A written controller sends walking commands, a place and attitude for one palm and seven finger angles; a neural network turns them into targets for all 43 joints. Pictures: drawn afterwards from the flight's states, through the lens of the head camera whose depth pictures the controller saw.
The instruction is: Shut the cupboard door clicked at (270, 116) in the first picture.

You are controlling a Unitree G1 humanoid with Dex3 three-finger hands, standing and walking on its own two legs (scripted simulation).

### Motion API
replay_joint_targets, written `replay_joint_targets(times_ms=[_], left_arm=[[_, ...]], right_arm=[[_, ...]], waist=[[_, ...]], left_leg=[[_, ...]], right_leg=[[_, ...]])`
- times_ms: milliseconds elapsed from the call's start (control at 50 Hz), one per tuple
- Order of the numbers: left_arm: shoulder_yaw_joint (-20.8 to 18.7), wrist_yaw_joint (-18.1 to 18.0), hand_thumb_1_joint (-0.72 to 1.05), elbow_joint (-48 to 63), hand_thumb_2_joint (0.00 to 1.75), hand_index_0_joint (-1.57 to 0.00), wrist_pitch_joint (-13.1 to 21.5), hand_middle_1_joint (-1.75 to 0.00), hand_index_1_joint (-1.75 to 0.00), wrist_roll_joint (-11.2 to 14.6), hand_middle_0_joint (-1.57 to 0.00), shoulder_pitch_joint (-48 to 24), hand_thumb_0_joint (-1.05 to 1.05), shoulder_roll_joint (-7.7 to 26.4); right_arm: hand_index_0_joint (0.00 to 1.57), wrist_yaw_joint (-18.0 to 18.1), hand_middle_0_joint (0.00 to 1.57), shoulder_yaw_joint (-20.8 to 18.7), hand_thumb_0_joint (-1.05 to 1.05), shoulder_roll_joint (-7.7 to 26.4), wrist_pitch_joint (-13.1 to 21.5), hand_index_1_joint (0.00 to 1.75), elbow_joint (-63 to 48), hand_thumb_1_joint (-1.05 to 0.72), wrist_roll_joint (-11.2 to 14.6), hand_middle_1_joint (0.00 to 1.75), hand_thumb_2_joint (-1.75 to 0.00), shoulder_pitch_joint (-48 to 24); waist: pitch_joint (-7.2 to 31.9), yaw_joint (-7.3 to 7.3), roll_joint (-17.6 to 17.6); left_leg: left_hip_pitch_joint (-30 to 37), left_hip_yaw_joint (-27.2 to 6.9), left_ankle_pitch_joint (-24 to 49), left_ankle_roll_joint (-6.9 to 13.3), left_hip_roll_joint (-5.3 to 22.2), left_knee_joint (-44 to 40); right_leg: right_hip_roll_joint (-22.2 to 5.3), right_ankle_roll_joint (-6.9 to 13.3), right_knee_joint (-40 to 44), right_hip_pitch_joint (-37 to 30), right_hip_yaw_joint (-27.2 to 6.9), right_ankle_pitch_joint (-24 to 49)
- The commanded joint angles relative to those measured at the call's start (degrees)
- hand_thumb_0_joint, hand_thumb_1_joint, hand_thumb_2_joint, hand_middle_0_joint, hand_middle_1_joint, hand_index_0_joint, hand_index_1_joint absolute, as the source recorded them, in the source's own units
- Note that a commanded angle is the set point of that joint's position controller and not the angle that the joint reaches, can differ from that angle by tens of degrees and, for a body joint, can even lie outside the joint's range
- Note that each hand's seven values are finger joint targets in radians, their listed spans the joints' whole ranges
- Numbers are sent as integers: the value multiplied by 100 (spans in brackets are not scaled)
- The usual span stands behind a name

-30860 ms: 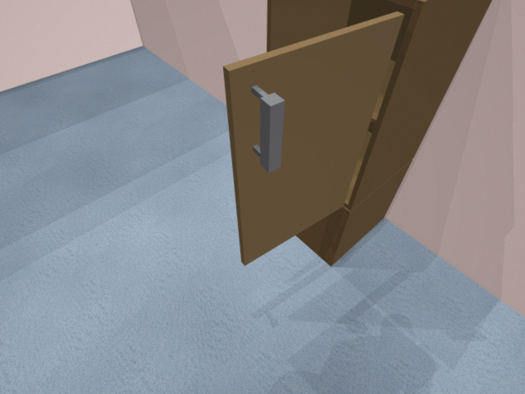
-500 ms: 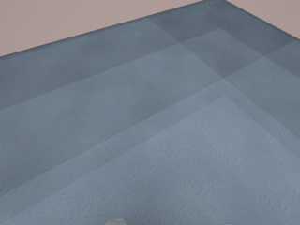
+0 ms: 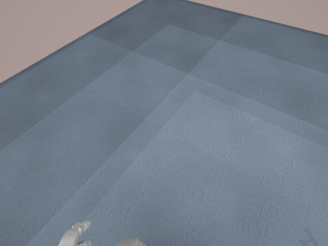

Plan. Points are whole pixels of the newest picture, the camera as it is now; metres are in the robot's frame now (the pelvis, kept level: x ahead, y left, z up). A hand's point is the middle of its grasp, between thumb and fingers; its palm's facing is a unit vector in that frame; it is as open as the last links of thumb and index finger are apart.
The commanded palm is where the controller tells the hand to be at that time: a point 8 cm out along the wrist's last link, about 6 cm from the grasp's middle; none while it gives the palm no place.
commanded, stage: turn to face it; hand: left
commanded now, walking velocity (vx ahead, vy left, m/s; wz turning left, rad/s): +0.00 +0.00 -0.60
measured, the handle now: out of the picture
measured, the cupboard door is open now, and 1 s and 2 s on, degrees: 50 50 50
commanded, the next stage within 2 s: none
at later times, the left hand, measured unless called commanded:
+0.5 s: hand (101, 232) +0.18 +0.19 -0.16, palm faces -0.26 -0.94 -0.21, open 7.4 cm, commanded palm none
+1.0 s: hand (129, 217) +0.22 +0.12 -0.17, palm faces -0.52 -0.83 -0.20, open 7.4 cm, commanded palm none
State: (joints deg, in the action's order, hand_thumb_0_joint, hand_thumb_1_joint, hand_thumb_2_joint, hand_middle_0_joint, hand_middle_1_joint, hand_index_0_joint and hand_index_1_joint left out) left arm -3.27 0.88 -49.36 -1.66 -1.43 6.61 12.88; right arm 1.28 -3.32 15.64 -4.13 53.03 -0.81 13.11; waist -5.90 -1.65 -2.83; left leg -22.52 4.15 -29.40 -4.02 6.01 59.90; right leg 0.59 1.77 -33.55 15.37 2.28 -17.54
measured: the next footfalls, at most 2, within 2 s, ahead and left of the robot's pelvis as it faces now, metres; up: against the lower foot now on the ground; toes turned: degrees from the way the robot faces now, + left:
left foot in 0.26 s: +0.10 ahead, +0.14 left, +0.00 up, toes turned -7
right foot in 0.60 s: +0.02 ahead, -0.12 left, +0.00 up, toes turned -26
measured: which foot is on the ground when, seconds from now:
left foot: up 0.00-0.24, down 0.26-0.60, up 0.62-1.00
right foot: down 0.00-0.26, up 0.28-0.58, down 0.60-1.00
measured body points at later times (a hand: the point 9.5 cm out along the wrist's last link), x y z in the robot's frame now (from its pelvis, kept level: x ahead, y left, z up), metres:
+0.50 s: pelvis +0.03 +0.02 +0.01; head +0.08 +0.02 +0.46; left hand +0.19 +0.24 -0.14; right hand +0.02 -0.24 -0.13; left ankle +0.06 +0.14 -0.73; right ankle -0.02 -0.10 -0.68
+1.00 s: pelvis +0.06 -0.01 +0.01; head +0.10 -0.02 +0.45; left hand +0.24 +0.17 -0.15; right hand -0.01 -0.29 -0.12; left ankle +0.14 +0.09 -0.73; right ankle -0.01 -0.10 -0.73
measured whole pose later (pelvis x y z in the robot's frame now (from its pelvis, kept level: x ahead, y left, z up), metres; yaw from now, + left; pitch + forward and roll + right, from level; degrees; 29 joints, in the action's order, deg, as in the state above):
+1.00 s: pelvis +0.06 -0.01 +0.01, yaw -35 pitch +1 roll +0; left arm -4.0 0.7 -53.0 -3.0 -1.4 12.4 12.5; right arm 1.4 -2.5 13.7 -1.5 49.7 -0.3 9.5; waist -4.2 0.7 1.6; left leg -18.4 0.8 -17.3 -3.8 1.9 33.4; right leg 4.5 0.9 -30.0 15.4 -7.4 -15.7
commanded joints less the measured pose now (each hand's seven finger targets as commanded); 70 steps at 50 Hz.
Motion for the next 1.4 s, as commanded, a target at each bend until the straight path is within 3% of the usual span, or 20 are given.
replay_joint_targets(times_ms=[0,200,240,260,360,540,560,580,600,680,880,940,1000,1120,1240,1300,1320,1340,1360,1380], left_arm=[[-285,-151,90,322,90,-20,58,-30,-30,16,-20,120,0,1113],[-352,-104,90,180,90,-20,-9,-30,-30,61,-20,140,0,1043],[-248,-34,90,323,90,-20,-48,-30,-30,136,-20,432,0,463],[-248,-16,90,418,90,-20,-23,-30,-30,81,-20,337,0,554],[-248,118,90,244,90,-20,-141,-30,-30,63,-20,91,0,445],[-234,127,90,156,90,-20,-51,-30,-30,29,-20,454,0,494],[-297,90,90,54,90,-20,2,-30,-30,3,-20,815,0,802],[-428,2,90,-47,90,-20,71,-30,-30,-46,-20,1075,0,1460],[-422,-54,90,-105,90,-20,51,-30,-30,48,-20,1343,0,1710],[-314,-149,90,151,90,-20,63,-30,-30,31,-20,300,0,1101],[-371,-110,90,80,90,-20,58,-30,-30,-7,-20,487,0,1196],[-369,-121,90,103,90,-20,14,-30,-30,49,-20,232,0,1090],[-246,-30,90,343,90,-20,0,-30,-30,86,-20,401,0,553],[-237,132,90,229,90,-20,-146,-30,-30,53,-20,85,0,486],[-175,144,90,291,90,-20,-108,-30,-30,45,-20,-159,0,379],[-196,118,90,169,90,-20,-32,-30,-30,39,-20,253,0,515],[-250,78,90,48,90,-20,22,-30,-30,11,-20,691,0,810],[-374,-7,90,-82,90,-20,82,-30,-30,-38,-20,1046,0,1435],[-392,-63,90,-164,90,-20,74,-30,-30,54,-20,1272,0,1719],[-428,-129,90,-134,90,-20,84,-30,-30,43,-20,1121,0,1600]], right_arm=[[20,-38,20,-109,0,410,204,30,-568,-90,-19,30,-90,-159],[20,70,20,-75,0,342,426,30,-419,-90,48,30,-90,525],[20,114,20,-201,0,1167,492,30,-495,-90,-75,30,-90,652],[20,128,20,-192,0,1194,449,30,-610,-90,-106,30,-90,714],[20,169,20,-80,0,786,448,30,-624,-90,-120,30,-90,263],[20,47,20,-236,0,940,337,30,-503,-90,-61,30,-90,118],[20,9,20,-240,0,800,335,30,-560,-90,-14,30,-90,97],[20,-28,20,-132,0,298,328,30,-789,-90,20,30,-90,-52],[20,0,20,-91,0,457,251,30,-956,-90,2,30,-90,-445],[20,-27,20,-132,0,424,231,30,-627,-90,-12,30,-90,-326],[20,8,20,-90,0,306,327,30,-675,-90,45,30,-90,-311],[20,73,20,-77,0,337,409,30,-497,-90,59,30,-90,287],[20,124,20,-200,0,1205,451,30,-619,-90,-85,30,-90,601],[20,167,20,-88,0,820,441,30,-661,-90,-104,30,-90,170],[20,89,20,-205,0,955,387,30,-481,-90,-109,30,-90,401],[20,47,20,-246,0,986,356,30,-485,-90,-60,30,-90,247],[20,-1,20,-252,0,887,347,30,-541,-90,-11,30,-90,183],[20,-36,20,-151,0,421,341,30,-762,-90,27,30,-90,22],[20,-9,20,-99,0,454,265,30,-938,-90,19,30,-90,-316],[20,43,20,-105,0,473,215,30,-845,-90,5,30,-90,-407]], waist=[[561,132,1157],[949,-118,1006],[1065,-45,-1402],[957,-118,-1074],[735,82,-765],[791,271,-740],[917,435,-115],[886,567,1979],[768,777,1811],[637,205,1183],[744,230,1100],[907,-78,978],[979,-94,-1241],[713,87,-788],[803,-69,-1068],[904,199,-876],[1025,415,-276],[1071,589,1633],[908,729,1822],[870,634,2030]], left_leg=[[-858,-412,548,-75,-30,431],[1196,-291,1661,40,-410,-3419],[2155,-2233,2815,901,1600,-4228],[1617,-2448,3040,1375,2163,-4246],[1780,-756,4792,1201,1377,-3837],[1110,156,3272,688,1229,-2877],[531,372,2528,390,963,-2091],[-985,817,-170,17,66,-844],[-1206,11,-846,10,-130,166],[-1122,-497,460,-35,20,579],[-241,-338,530,-17,-431,-1654],[958,-349,1594,25,-454,-3266],[1900,-2470,3361,1295,2123,-4234],[1808,-669,4791,1184,1319,-3808],[1805,-173,4578,1080,1383,-3517],[1417,167,4001,695,1261,-2830],[873,407,3403,399,1015,-2071],[-685,828,658,39,214,-896],[-1169,156,-894,-28,-124,129],[-1382,-356,-685,-2,-60,643]], right_leg=[[-1422,860,1552,-516,-1666,1857],[-847,425,651,11,-2071,1870],[376,-185,-1034,1426,-797,-930],[210,-259,-2115,1330,-446,-1876],[-190,-488,-2628,1395,-144,-1183],[42,-258,476,-477,444,385],[-380,-74,1088,-1274,-126,1014],[-1862,531,1531,-2040,-2168,2433],[-2374,1085,1572,-1437,-2716,2991],[-1468,905,1541,-848,-1915,1805],[-1182,920,1293,-710,-2349,2171],[-891,515,723,-202,-2285,2171],[337,-245,-1866,1409,-494,-1883],[-180,-507,-2523,1325,-100,-1127],[-28,-389,-1054,618,302,-874],[49,-250,486,-423,427,329],[-265,-88,1099,-1264,0,1131],[-1685,459,1415,-2248,-1857,2766],[-2373,1064,1422,-1743,-2543,3666],[-2166,1167,1611,-1450,-2823,3051]])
